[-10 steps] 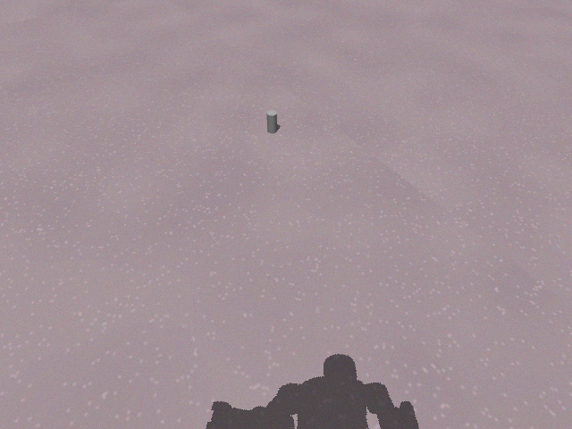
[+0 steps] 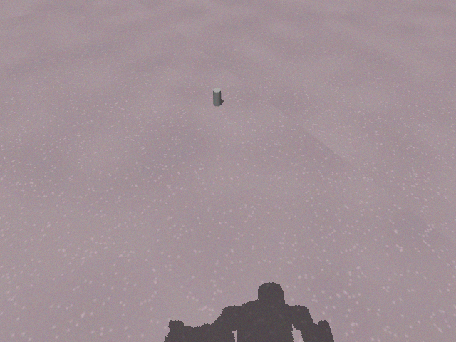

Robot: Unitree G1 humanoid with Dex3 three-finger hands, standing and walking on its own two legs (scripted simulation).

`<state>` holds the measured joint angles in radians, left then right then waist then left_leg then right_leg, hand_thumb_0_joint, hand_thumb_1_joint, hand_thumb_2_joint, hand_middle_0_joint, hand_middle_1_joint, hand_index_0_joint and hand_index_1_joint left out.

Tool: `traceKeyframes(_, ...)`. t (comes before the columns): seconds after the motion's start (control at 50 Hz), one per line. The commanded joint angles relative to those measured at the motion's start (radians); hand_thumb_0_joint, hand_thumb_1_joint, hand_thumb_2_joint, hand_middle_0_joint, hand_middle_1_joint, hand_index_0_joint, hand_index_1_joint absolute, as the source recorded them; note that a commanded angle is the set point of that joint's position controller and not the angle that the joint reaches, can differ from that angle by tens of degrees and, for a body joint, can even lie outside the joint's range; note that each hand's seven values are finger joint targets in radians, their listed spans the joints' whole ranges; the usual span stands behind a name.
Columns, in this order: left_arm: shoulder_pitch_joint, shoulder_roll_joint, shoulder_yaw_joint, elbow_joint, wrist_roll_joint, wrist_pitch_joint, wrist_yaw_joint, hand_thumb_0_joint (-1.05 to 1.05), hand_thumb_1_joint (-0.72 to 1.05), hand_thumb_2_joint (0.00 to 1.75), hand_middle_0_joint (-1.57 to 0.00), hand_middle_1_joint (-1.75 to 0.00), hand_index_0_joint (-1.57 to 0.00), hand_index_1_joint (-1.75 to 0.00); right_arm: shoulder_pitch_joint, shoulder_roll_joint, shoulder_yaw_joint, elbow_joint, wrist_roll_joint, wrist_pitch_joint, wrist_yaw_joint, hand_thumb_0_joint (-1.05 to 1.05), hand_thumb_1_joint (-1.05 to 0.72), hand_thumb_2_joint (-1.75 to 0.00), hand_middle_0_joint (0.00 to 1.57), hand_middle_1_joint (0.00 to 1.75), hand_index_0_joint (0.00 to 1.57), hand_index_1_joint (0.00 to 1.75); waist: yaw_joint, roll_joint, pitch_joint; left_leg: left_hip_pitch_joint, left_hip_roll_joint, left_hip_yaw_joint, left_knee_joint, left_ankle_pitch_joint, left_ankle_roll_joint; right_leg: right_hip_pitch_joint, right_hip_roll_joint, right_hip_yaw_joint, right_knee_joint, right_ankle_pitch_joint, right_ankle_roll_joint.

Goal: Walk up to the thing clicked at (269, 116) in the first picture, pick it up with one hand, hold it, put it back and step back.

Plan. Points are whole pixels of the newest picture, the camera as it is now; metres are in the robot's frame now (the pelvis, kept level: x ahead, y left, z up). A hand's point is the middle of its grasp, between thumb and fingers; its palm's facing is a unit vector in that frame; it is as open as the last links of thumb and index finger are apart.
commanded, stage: stand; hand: left
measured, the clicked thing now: (217, 97) +1.81 +0.06 -0.72
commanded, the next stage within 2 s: walk up in 0.92 s
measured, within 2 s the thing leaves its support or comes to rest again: neither
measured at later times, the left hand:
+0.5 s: hand out of the picture +0.08 +0.25 -0.15, palm faces -0.01 -0.94 -0.34, open 7.4 cm
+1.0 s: hand out of the picture +0.08 +0.26 -0.15, palm faces -0.08 -0.94 -0.34, open 7.4 cm
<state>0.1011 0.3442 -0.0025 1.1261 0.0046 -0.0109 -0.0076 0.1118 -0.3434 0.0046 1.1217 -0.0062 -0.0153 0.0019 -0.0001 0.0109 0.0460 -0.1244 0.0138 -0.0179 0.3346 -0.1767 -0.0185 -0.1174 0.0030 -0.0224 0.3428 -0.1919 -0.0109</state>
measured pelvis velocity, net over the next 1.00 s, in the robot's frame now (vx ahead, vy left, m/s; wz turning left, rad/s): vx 0.01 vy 0.01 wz -0.07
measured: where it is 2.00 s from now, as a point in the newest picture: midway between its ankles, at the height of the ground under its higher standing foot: (203, 275)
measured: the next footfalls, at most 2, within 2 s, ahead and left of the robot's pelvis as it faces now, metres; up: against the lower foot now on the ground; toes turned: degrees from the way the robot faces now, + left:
right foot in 1.38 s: +0.25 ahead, -0.15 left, +0.00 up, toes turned -33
left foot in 1.78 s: +0.62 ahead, +0.15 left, +0.00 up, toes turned -36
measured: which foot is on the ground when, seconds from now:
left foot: down 0.00-1.00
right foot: down 0.00-1.00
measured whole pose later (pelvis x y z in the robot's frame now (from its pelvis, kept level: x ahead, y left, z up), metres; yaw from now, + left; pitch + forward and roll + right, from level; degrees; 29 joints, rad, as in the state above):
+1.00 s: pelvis +0.01 +0.01 +0.00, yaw -4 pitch +0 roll +0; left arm 0.20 0.35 0.02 1.08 0.01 -0.02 -0.04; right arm 0.11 -0.39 -0.05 1.03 -0.04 -0.01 0.07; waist 0.01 0.03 0.02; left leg -0.20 0.00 0.00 0.53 -0.45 0.05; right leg -0.19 0.02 0.06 0.44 -0.27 -0.02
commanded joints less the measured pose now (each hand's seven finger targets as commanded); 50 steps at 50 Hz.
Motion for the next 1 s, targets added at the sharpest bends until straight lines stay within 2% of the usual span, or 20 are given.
traceKeyframes(0.0, -0.040, 0.211, 0.036, -0.056, 0.003, -0.029, 0.017, 0.00, 0.90, 0.90, -0.20, -0.30, -0.20, -0.30, -0.039, -0.208, -0.036, -0.055, -0.001, -0.022, -0.011, 0.00, -0.90, -0.90, 0.20, 0.30, 0.20, 0.30, 0.002, -0.013, -0.071, 0.019, 0.111, -0.082, -0.046, 0.110, 0.043, 0.003, -0.134, 0.112, -0.073, 0.118, -0.017)
traceKeyframes(0.08, -0.041, 0.217, 0.040, -0.057, 0.003, -0.027, 0.017, 0.00, 0.90, 0.90, -0.20, -0.30, -0.20, -0.30, -0.030, -0.204, -0.035, -0.053, -0.002, -0.020, -0.012, 0.00, -0.90, -0.90, 0.20, 0.30, 0.20, 0.30, 0.002, -0.008, -0.076, 0.012, 0.109, -0.080, -0.050, 0.122, 0.042, 0.020, -0.137, 0.113, -0.067, 0.142, -0.022)
traceKeyframes(0.24, -0.038, 0.212, 0.039, -0.053, 0.004, -0.024, 0.016, 0.00, 0.90, 0.90, -0.20, -0.30, -0.20, -0.30, -0.037, -0.206, -0.034, -0.055, -0.001, -0.021, -0.013, 0.00, -0.90, -0.90, 0.20, 0.30, 0.20, 0.30, 0.004, -0.011, -0.071, 0.021, 0.112, -0.084, -0.056, 0.127, 0.038, 0.009, -0.130, 0.103, -0.065, 0.122, -0.020)
traceKeyframes(0.4, -0.029, 0.211, 0.039, -0.053, 0.003, -0.025, 0.017, 0.00, 0.90, 0.90, -0.20, -0.30, -0.20, -0.30, -0.039, -0.214, -0.034, -0.054, 0.001, -0.021, -0.014, 0.00, -0.90, -0.90, 0.20, 0.30, 0.20, 0.30, 0.006, -0.009, -0.072, 0.033, 0.113, -0.084, -0.052, 0.160, 0.039, 0.019, -0.132, 0.103, -0.065, 0.163, -0.018)
traceKeyframes(0.66, -0.033, 0.216, 0.042, -0.050, 0.003, -0.026, 0.020, 0.00, 0.90, 0.90, -0.20, -0.30, -0.20, -0.30, -0.027, -0.206, -0.032, -0.056, -0.002, -0.017, -0.014, 0.00, -0.90, -0.90, 0.20, 0.30, 0.20, 0.30, 0.001, -0.021, -0.066, 0.025, 0.111, -0.076, -0.050, 0.158, 0.040, 0.029, -0.139, 0.106, -0.076, 0.184, -0.017)
traceKeyframes(0.78, -0.029, 0.215, 0.043, -0.049, 0.005, -0.024, 0.019, 0.00, 0.90, 0.90, -0.20, -0.30, -0.20, -0.30, -0.036, -0.212, -0.036, -0.058, -0.001, -0.015, -0.014, 0.00, -0.90, -0.90, 0.20, 0.30, 0.20, 0.30, 0.003, -0.015, -0.066, 0.027, 0.112, -0.085, -0.058, 0.121, 0.039, 0.024, -0.131, 0.099, -0.082, 0.120, -0.016)
traceKeyframes(0.88, -0.029, 0.218, 0.045, -0.052, 0.004, -0.025, 0.018, 0.00, 0.90, 0.90, -0.20, -0.30, -0.20, -0.30, -0.034, -0.211, -0.034, -0.056, -0.001, -0.018, -0.015, 0.00, -0.90, -0.90, 0.20, 0.30, 0.20, 0.30, 0.003, -0.010, -0.076, 0.030, 0.110, -0.079, -0.050, 0.173, 0.039, 0.043, -0.138, 0.103, -0.072, 0.197, -0.018)
traceKeyframes(0.9, 0.122, 0.380, 0.101, -0.102, 0.005, -0.029, -0.004, 0.00, 0.90, 0.90, -0.20, -0.30, -0.20, -0.30, -0.083, -0.390, -0.144, -0.196, -0.041, -0.036, 0.044, 0.00, -0.90, -0.90, 0.20, 0.30, 0.20, 0.30, -0.001, 0.097, -0.080, 0.094, 0.061, 0.010, 0.165, -0.375, 0.090, -0.187, -0.158, 0.303, -0.034, -0.333, -0.092)
traceKeyframes(0.92, 0.105, 0.371, 0.099, -0.104, 0.006, -0.034, -0.010, 0.00, 0.90, 0.90, -0.20, -0.30, -0.20, -0.30, -0.086, -0.350, -0.138, -0.202, -0.049, -0.031, 0.065, 0.00, -0.90, -0.90, 0.20, 0.30, 0.20, 0.30, -0.015, 0.049, -0.027, 0.042, 0.039, -0.013, 0.225, -0.480, 0.111, -0.310, -0.185, 0.388, -0.085, -0.511, -0.099)
traceKeyframes(0.94, 0.057, 0.373, 0.106, -0.119, 0.009, -0.035, -0.010, 0.00, 0.90, 0.90, -0.20, -0.30, -0.20, -0.30, -0.054, -0.321, -0.135, -0.211, -0.051, -0.027, 0.078, 0.00, -0.90, -0.90, 0.20, 0.30, 0.20, 0.30, -0.045, -0.024, 0.022, 0.042, 0.001, -0.001, 0.330, -0.432, 0.108, -0.415, -0.204, 0.451, -0.140, -0.572, -0.097)
traceKeyframes(0.96, -0.009, 0.373, 0.118, -0.148, 0.014, -0.043, -0.006, 0.00, 0.90, 0.90, -0.20, -0.30, -0.20, -0.30, 0.003, -0.286, -0.131, -0.224, -0.040, -0.024, 0.087, 0.00, -0.90, -0.90, 0.20, 0.30, 0.20, 0.30, -0.076, -0.066, 0.008, -0.042, -0.001, -0.056, 0.373, -0.370, 0.111, -0.374, -0.238, 0.533, -0.130, -0.584, -0.127)
traceKeyframes(0.98, -0.035, 0.370, 0.118, -0.163, 0.015, -0.049, 0.000, 0.00, 0.90, 0.90, -0.20, -0.30, -0.20, -0.30, -0.006, -0.262, -0.130, -0.241, -0.041, -0.019, 0.096, 0.00, -0.90, -0.90, 0.20, 0.30, 0.20, 0.30, -0.079, -0.121, 0.019, -0.105, 0.001, -0.093, 0.409, -0.302, 0.110, -0.359, -0.244, 0.569, -0.141, -0.537, -0.141)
